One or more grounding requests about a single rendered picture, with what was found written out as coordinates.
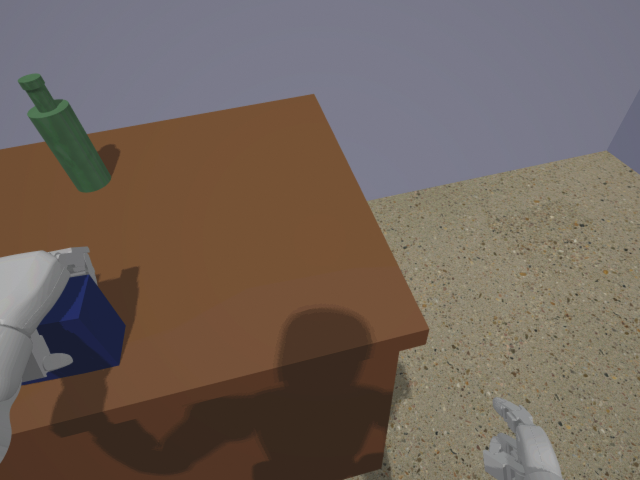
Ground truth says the left robot hand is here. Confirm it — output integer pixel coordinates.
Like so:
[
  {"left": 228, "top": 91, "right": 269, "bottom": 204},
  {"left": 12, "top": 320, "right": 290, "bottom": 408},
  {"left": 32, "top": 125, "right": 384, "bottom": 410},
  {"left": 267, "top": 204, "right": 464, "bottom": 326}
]
[{"left": 0, "top": 246, "right": 98, "bottom": 382}]

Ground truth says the left robot forearm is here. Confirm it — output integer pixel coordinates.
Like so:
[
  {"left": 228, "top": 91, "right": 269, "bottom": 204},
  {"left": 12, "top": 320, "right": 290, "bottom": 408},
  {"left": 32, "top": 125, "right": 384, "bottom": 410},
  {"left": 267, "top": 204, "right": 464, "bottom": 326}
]
[{"left": 0, "top": 325, "right": 33, "bottom": 463}]

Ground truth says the table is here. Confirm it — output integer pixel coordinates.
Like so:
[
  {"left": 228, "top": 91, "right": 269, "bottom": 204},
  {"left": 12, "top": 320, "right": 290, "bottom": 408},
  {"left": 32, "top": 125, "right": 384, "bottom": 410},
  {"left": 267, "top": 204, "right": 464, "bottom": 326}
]
[{"left": 0, "top": 94, "right": 429, "bottom": 480}]

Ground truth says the sponge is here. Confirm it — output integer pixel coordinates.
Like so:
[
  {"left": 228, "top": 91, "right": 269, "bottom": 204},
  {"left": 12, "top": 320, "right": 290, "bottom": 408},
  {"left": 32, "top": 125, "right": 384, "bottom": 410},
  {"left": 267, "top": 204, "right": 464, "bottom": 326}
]
[{"left": 21, "top": 275, "right": 126, "bottom": 385}]

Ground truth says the right robot hand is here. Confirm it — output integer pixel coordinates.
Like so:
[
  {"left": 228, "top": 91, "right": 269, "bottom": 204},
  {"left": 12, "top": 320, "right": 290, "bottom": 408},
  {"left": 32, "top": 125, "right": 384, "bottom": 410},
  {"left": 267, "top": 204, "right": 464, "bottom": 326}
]
[{"left": 483, "top": 397, "right": 562, "bottom": 480}]

